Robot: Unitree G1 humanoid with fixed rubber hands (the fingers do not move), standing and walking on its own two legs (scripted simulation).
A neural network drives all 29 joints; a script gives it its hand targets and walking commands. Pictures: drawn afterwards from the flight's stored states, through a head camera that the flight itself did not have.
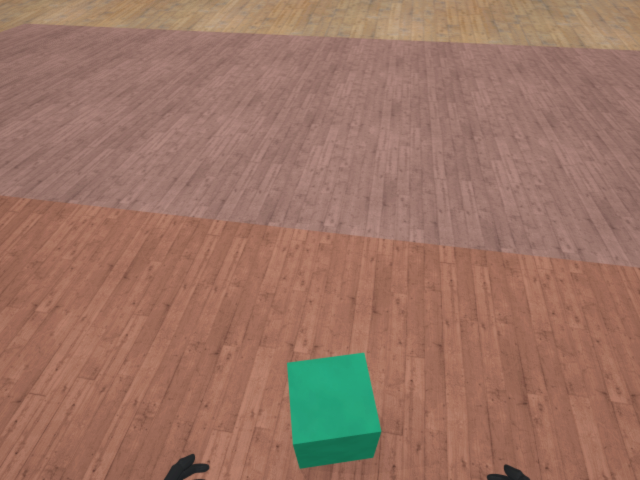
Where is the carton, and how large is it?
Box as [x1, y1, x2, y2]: [287, 353, 380, 468]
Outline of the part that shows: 364,353 287,363 292,439 300,468 367,458 373,456 380,434 380,427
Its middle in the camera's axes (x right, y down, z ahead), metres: +0.03 +0.48 +1.06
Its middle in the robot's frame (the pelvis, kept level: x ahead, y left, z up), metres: +0.42 +0.03 -0.64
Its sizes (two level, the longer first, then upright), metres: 0.210 0.200 0.250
